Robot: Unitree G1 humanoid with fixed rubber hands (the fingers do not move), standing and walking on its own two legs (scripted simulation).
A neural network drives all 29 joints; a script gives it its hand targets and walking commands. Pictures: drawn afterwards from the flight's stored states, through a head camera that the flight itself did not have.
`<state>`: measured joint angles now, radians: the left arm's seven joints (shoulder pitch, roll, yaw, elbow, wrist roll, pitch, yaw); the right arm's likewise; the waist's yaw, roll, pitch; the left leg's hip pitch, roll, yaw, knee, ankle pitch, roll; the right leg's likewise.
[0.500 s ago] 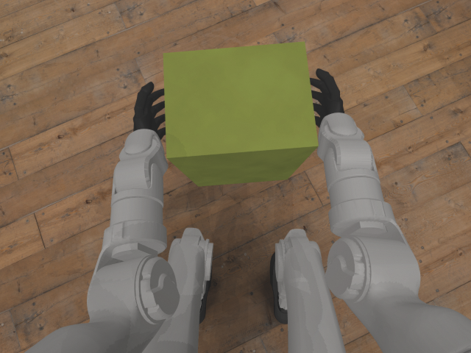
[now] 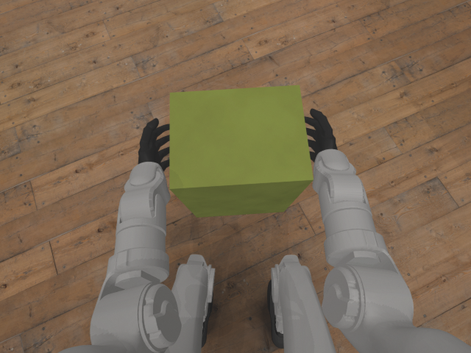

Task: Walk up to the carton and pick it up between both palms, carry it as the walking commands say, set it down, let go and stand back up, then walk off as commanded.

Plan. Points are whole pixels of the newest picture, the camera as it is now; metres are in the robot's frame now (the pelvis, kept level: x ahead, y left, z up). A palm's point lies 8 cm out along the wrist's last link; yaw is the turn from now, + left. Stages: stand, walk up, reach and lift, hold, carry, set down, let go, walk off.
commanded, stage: reach and lift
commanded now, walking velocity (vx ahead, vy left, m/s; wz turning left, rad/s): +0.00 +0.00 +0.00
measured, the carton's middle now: (238, 164) +0.44 +0.02 -0.12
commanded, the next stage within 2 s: none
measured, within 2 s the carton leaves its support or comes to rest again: neither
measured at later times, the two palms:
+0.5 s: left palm (136, 159) +0.39 +0.16 +0.03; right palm (339, 146) +0.42 -0.14 +0.02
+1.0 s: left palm (110, 153) +0.37 +0.16 +0.11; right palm (360, 138) +0.40 -0.14 +0.10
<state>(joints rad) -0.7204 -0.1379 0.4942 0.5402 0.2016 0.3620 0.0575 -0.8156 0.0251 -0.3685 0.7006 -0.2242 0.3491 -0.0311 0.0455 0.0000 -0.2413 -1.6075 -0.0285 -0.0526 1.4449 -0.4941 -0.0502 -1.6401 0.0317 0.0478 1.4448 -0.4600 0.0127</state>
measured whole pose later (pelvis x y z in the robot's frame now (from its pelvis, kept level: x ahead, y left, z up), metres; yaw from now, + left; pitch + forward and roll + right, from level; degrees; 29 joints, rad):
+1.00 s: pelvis +0.03 +0.00 +0.13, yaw -1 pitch +19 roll +1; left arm -0.45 -0.21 0.45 0.44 0.27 0.37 0.00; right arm -0.52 0.13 -0.36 0.56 -0.28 0.36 0.00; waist 0.06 0.00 -0.10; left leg -0.86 -0.01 -0.06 0.86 -0.34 -0.04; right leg -0.89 0.03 0.05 0.87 -0.31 0.00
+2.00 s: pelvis +0.06 +0.00 +0.19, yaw -1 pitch -6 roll +0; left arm -0.33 -0.17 0.28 0.28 0.27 0.73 0.00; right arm -0.34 0.14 -0.26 0.34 -0.28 0.70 0.01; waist 0.06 0.02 0.01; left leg -0.09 0.00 -0.06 0.39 -0.20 -0.03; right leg -0.12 0.01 0.05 0.41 -0.19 0.00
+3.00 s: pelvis +0.06 +0.01 +0.19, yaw -1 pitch -8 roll +0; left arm -0.27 -0.15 0.20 0.21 0.25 0.77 -0.01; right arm -0.25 0.15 -0.22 0.20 -0.27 0.77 0.00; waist 0.00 0.01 0.05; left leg -0.04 -0.01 -0.06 0.39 -0.21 -0.01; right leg -0.06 0.00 0.06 0.37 -0.18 0.01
